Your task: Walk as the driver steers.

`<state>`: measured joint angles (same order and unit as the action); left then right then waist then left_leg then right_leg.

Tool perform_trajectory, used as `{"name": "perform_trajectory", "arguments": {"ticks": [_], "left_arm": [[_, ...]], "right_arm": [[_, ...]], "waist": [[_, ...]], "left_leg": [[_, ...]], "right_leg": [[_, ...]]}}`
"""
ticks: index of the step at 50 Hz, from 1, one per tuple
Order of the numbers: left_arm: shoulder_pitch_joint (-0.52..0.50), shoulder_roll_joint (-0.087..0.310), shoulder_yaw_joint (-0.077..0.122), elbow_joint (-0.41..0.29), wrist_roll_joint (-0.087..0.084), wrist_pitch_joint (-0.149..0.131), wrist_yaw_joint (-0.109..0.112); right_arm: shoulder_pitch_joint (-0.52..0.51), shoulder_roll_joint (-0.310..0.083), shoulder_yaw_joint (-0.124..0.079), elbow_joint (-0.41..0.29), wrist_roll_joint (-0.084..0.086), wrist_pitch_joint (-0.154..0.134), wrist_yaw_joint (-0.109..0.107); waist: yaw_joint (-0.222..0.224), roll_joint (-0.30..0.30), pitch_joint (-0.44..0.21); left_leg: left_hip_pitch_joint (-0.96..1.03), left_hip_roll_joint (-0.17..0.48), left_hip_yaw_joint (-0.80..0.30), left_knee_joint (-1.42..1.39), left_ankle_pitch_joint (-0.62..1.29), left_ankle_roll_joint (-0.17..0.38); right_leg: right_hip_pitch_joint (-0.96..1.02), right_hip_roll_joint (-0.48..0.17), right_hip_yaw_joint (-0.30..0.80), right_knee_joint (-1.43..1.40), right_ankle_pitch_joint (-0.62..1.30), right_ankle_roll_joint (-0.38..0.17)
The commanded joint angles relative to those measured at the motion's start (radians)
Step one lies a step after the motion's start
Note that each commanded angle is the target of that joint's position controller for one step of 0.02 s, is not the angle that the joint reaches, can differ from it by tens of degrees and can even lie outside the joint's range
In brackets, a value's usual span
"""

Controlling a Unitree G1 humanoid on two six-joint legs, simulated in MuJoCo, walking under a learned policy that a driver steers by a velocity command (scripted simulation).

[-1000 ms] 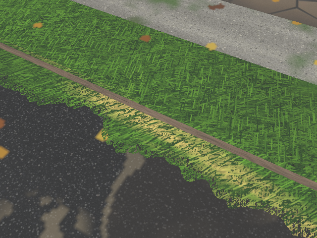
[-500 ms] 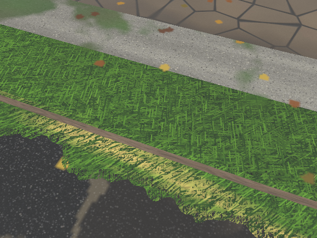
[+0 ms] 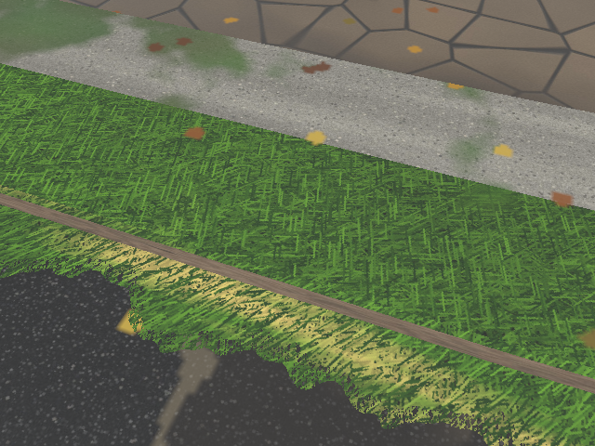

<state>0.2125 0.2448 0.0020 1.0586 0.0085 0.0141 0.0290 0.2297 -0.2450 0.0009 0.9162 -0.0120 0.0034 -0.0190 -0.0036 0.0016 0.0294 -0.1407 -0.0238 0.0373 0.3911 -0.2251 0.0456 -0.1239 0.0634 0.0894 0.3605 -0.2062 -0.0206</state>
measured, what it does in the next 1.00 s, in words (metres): walks ahead: right foot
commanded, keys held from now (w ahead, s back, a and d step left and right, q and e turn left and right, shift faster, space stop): shift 0.32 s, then w+shift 0.68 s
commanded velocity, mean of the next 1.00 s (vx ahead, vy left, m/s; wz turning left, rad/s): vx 0.46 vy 0.00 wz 0.00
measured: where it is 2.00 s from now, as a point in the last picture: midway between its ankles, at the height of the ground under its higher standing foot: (319, 213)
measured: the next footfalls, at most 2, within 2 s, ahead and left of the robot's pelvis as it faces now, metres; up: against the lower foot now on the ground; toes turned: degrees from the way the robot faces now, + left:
right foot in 0.66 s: +0.13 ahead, -0.14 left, +0.00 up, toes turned -4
left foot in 1.12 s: +0.58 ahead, +0.05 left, +0.00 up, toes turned +4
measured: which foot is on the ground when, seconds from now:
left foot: down 0.00-0.66, up 0.68-1.00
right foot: down 0.00-0.38, up 0.40-0.64, down 0.66-1.00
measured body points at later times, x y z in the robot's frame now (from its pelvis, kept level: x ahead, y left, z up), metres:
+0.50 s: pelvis +0.03 +0.00 +0.00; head +0.02 -0.01 +0.45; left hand +0.06 +0.25 -0.15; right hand +0.00 -0.26 -0.15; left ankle -0.01 +0.09 -0.74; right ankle +0.00 -0.11 -0.70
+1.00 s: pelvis +0.26 -0.05 -0.01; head +0.28 -0.06 +0.44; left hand +0.15 +0.17 -0.15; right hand +0.49 -0.28 -0.11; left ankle +0.46 +0.08 -0.69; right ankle +0.09 -0.14 -0.75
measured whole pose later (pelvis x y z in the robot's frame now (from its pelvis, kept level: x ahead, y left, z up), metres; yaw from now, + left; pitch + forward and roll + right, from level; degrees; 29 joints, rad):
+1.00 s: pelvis +0.26 -0.05 -0.01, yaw -1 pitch +3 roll +0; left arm 0.54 0.17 0.03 1.09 0.01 -0.13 0.00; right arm -0.02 -0.24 -0.04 0.83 -0.03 -0.03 0.07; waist 0.08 0.03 -0.01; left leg -0.75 0.10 0.07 0.78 0.01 0.05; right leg 0.19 0.05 -0.06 0.05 -0.28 -0.05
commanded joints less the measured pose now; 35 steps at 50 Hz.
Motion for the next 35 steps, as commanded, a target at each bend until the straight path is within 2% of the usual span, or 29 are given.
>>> {"name": "perform_trajectory", "arguments": {"ticks": [1,16,17,18,19,20,21,22,23,24,25,27,29,31,32,33,34,35], "left_arm": [[0.022,0.100,0.015,0.005,-0.001,-0.006,0.006],[0.047,0.052,-0.003,0.099,-0.002,-0.008,0.015],[0.068,0.049,-0.002,0.102,-0.001,-0.006,0.015],[0.068,0.071,0.009,0.091,0.006,-0.001,0.011],[0.022,0.082,0.015,0.061,0.023,0.001,0.000],[-0.059,0.057,0.011,0.013,0.029,-0.004,-0.015],[-0.151,0.045,0.008,-0.040,0.035,-0.015,-0.026],[-0.159,0.052,0.013,-0.050,0.030,-0.027,-0.035],[-0.108,0.049,0.017,-0.039,0.029,-0.041,-0.045],[-0.066,0.053,0.022,-0.029,0.025,-0.053,-0.054],[-0.053,0.056,0.027,-0.029,0.020,-0.061,-0.061],[-0.067,0.044,0.031,-0.048,0.015,-0.061,-0.065],[-0.072,0.034,0.032,-0.072,0.016,-0.058,-0.062],[0.023,0.028,0.037,-0.052,0.012,-0.064,-0.053],[0.107,0.042,0.045,-0.029,0.014,-0.074,-0.046],[0.280,0.096,0.065,0.019,0.020,-0.092,-0.034],[0.397,0.204,0.087,0.028,0.038,-0.104,-0.025],[0.316,0.173,0.079,0.020,0.038,-0.098,-0.025]], "right_arm": [[0.014,-0.104,-0.018,-0.010,0.000,-0.012,-0.005],[0.066,-0.063,0.001,0.113,0.000,-0.013,-0.014],[0.090,-0.081,-0.008,0.123,-0.003,-0.010,-0.011],[0.110,-0.126,-0.027,0.125,-0.004,-0.001,-0.007],[0.163,-0.162,-0.043,0.135,-0.007,0.008,-0.002],[0.217,-0.171,-0.054,0.155,-0.004,0.012,-0.001],[0.219,-0.143,-0.055,0.158,-0.006,0.005,-0.001],[0.187,-0.126,-0.055,0.145,-0.012,-0.011,0.003],[0.144,-0.129,-0.061,0.129,-0.011,-0.027,0.005],[0.112,-0.133,-0.065,0.115,-0.006,-0.042,0.007],[0.086,-0.134,-0.068,0.105,0.001,-0.054,0.007],[0.057,-0.133,-0.071,0.095,0.008,-0.066,0.008],[0.078,-0.140,-0.077,0.101,0.007,-0.066,0.009],[0.054,-0.147,-0.084,0.087,0.010,-0.064,0.014],[0.034,-0.144,-0.085,0.073,0.006,-0.067,0.018],[-0.016,-0.102,-0.072,0.043,-0.009,-0.076,0.025],[-0.086,0.016,-0.041,-0.040,-0.002,-0.090,0.038],[-0.105,-0.032,-0.051,-0.057,-0.018,-0.090,0.042]], "waist": [[0.001,0.008,-0.004],[-0.003,0.004,0.017],[-0.009,0.019,-0.026],[-0.021,0.061,-0.012],[-0.052,0.106,0.047],[-0.075,0.167,0.120],[-0.088,0.160,0.195],[-0.061,0.090,0.171],[-0.022,0.055,0.115],[0.001,0.049,0.064],[0.015,0.061,0.043],[0.026,0.114,0.047],[0.025,0.141,0.075],[0.064,0.078,0.084],[0.099,0.029,0.069],[0.176,-0.119,0.016],[0.199,-0.398,-0.039],[0.135,-0.231,0.004]], "left_leg": [[0.001,0.128,-0.129,-0.079,0.121,0.016],[0.004,0.122,-0.130,-0.082,0.120,0.018],[0.027,0.104,-0.132,-0.091,-0.104,0.028],[0.022,0.106,-0.180,-0.106,-0.409,0.061],[0.018,0.178,-0.306,-0.173,-0.660,0.116],[0.019,0.291,-0.453,-0.282,-0.800,0.182],[-0.014,0.383,-0.545,-0.345,-0.714,0.226],[0.005,0.384,-0.530,-0.369,-0.587,0.222],[0.034,0.357,-0.475,-0.353,-0.487,0.200],[0.044,0.321,-0.399,-0.343,-0.408,0.177],[0.019,0.279,-0.323,-0.340,-0.358,0.156],[-0.073,0.222,-0.221,-0.333,-0.336,0.132],[-0.160,0.235,-0.202,-0.297,-0.377,0.150],[-0.272,0.231,-0.181,-0.207,-0.425,0.161],[-0.361,0.204,-0.153,-0.108,-0.426,0.155],[-0.486,0.126,-0.068,0.180,-0.314,0.130],[-0.712,-0.015,0.046,0.586,-0.290,0.076],[-0.812,0.005,-0.097,0.761,-0.200,0.098]], "right_leg": [[-0.017,-0.111,0.091,-0.047,0.160,-0.025],[-0.030,-0.115,0.076,-0.050,0.153,-0.020],[-0.037,-0.083,0.049,-0.020,-0.019,-0.033],[-0.114,-0.033,0.010,0.064,-0.279,-0.053],[-0.254,-0.011,-0.014,0.161,-0.414,-0.061],[-0.384,-0.007,-0.091,0.299,-0.355,-0.056],[-0.473,-0.068,-0.102,0.442,-0.250,-0.042],[-0.515,-0.100,-0.075,0.516,-0.199,-0.032],[-0.504,-0.117,-0.068,0.538,-0.155,-0.025],[-0.465,-0.122,-0.079,0.527,-0.122,-0.021],[-0.409,-0.116,-0.101,0.479,-0.107,-0.019],[-0.286,-0.096,-0.139,0.357,-0.095,-0.017],[-0.177,-0.085,-0.181,0.230,-0.136,-0.021],[-0.009,-0.060,-0.242,0.124,-0.054,-0.029],[0.121,-0.049,-0.238,0.096,-0.086,-0.038],[0.308,-0.137,-0.082,0.015,-0.214,-0.065],[0.398,-0.419,0.442,-0.220,-0.645,-0.148],[0.315,-0.477,0.630,-0.260,-0.756,-0.197]]}}
Velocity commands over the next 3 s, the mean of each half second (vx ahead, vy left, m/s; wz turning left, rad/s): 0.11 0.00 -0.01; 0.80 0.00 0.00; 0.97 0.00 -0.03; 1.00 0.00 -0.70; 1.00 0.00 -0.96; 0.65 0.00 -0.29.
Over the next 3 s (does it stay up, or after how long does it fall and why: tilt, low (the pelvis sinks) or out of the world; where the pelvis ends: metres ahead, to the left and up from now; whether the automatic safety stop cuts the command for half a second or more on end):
stays up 1.91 -0.61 -0.13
